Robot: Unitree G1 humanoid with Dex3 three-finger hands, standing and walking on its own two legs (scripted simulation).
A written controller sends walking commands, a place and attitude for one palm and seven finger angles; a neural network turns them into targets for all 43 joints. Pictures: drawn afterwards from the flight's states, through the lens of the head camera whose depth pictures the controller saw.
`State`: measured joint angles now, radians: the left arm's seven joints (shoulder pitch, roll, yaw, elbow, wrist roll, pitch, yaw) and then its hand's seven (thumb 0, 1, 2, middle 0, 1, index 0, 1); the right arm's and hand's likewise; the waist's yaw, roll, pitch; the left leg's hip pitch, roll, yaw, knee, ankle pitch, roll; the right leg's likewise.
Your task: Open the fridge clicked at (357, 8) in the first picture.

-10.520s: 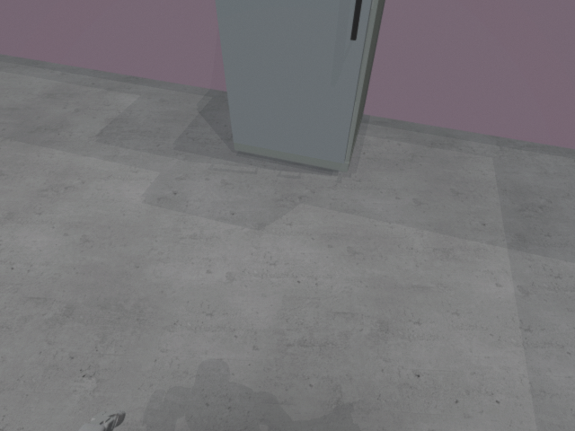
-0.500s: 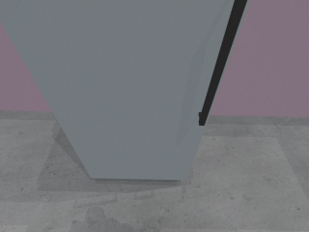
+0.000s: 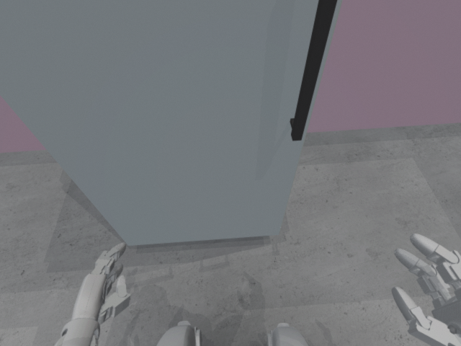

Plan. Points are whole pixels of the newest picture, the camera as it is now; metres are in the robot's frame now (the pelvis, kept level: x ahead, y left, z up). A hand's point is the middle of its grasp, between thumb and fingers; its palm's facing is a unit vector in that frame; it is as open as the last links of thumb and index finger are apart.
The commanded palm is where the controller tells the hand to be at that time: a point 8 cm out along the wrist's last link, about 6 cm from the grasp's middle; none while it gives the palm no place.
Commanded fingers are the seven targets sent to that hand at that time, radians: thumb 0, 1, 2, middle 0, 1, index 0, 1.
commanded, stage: raise the hand to about handle height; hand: right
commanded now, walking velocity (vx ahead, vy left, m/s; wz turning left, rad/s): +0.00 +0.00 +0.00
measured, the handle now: (316, 31) +0.54 -0.14 +0.24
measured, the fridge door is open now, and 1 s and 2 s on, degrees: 0 0 0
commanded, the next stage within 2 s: move the hooked fingers beside the handle in 1.60 s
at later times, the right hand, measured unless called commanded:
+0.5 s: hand (438, 266) +0.22 -0.27 +0.10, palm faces -0.01 +1.00 -0.07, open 12.1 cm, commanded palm +0.19 -0.32 +0.12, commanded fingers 0.00 0.29 -0.39 0.28 1.07 0.28 1.07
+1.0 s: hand (459, 193) +0.28 -0.28 +0.17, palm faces +0.03 +1.00 -0.07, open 13.9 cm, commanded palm +0.25 -0.33 +0.18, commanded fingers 0.00 0.50 -0.30 0.30 1.20 0.30 1.20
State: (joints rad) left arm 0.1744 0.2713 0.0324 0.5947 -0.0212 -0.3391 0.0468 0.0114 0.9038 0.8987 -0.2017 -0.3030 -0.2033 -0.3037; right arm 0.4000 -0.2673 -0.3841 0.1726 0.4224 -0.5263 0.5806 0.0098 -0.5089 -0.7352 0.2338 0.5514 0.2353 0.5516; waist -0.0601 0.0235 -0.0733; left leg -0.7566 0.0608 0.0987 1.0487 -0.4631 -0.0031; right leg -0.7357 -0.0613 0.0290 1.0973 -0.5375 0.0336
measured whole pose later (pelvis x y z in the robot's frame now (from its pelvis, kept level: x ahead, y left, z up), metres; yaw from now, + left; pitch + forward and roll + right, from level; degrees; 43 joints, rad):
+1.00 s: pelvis +0.02 -0.01 +0.05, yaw +0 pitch +3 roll +1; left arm 0.26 0.26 -0.06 0.59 -0.05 -0.29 0.12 0.01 0.90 0.90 -0.20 -0.30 -0.20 -0.30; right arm 0.04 -0.42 -0.44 0.17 0.36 -0.07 0.49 -0.01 0.49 -0.31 0.30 1.19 0.30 1.19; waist -0.03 -0.04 -0.04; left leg -0.39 0.05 0.10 0.67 -0.32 -0.02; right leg -0.37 -0.05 0.01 0.72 -0.40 0.02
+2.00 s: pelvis +0.01 -0.01 +0.06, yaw +0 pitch +1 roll +1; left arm 0.26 0.27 -0.07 0.62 -0.06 -0.25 0.14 0.01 0.90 0.90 -0.20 -0.30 -0.20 -0.30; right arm -0.23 -0.42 -0.39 0.42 0.30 -0.06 0.48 -0.02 0.51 -0.30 0.30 1.20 0.30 1.20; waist -0.02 -0.03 -0.01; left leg -0.36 0.06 0.09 0.61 -0.27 -0.02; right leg -0.33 -0.04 0.00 0.64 -0.34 0.02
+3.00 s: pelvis +0.02 -0.01 +0.06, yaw +2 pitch +8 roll +1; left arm 0.33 0.28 -0.04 0.64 -0.05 -0.10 0.10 0.01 0.90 0.90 -0.20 -0.30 -0.20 -0.30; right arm -0.61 -0.44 -0.37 0.85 0.21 -0.15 0.39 -0.02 0.50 -0.30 0.30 1.20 0.30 1.20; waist 0.06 -0.01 -0.06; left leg -0.49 0.05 0.06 0.65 -0.29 -0.01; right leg -0.45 -0.05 -0.03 0.68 -0.37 0.02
